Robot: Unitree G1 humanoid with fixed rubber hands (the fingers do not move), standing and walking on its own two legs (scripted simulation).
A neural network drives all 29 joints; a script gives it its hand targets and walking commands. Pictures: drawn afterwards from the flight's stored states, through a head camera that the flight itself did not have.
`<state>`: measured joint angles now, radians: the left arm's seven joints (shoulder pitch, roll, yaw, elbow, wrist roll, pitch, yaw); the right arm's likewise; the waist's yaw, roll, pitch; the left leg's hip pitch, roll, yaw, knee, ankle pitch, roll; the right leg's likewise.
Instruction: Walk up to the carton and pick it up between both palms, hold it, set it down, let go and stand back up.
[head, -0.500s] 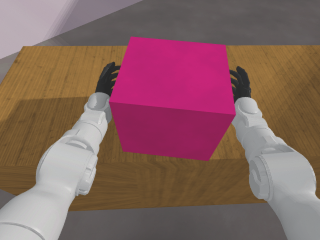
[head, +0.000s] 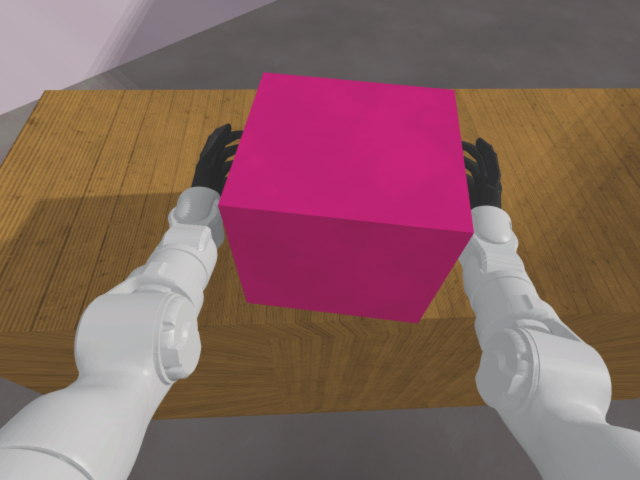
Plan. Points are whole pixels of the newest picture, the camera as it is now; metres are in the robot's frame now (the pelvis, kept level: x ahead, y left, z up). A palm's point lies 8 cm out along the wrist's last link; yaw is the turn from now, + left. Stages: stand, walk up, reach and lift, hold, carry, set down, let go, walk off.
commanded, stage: reach and lift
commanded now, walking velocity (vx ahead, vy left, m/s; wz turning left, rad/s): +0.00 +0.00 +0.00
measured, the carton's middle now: (343, 203) +0.47 -0.01 +0.04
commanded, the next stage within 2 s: none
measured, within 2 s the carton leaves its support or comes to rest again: leaves its support in 0.94 s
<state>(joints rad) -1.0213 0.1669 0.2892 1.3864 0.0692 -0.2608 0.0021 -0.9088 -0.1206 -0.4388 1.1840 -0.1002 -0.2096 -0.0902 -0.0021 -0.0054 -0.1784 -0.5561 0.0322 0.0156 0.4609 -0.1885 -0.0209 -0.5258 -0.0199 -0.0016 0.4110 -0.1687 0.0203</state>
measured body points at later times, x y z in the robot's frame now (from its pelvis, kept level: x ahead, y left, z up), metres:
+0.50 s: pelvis +0.01 +0.00 +0.00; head +0.06 +0.01 +0.45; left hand +0.46 +0.17 +0.09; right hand +0.44 -0.19 +0.09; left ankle +0.00 +0.12 -0.74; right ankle +0.00 -0.14 -0.74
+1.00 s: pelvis +0.00 +0.00 +0.01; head +0.01 +0.01 +0.45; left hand +0.43 +0.17 +0.11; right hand +0.42 -0.18 +0.11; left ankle +0.00 +0.12 -0.74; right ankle +0.00 -0.14 -0.74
